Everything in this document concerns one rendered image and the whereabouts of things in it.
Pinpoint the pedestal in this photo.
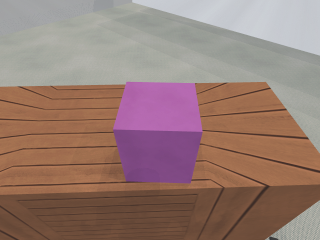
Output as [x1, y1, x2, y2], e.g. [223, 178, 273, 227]
[0, 82, 320, 240]

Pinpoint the carton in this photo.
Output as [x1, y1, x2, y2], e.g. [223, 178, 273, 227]
[113, 81, 203, 184]

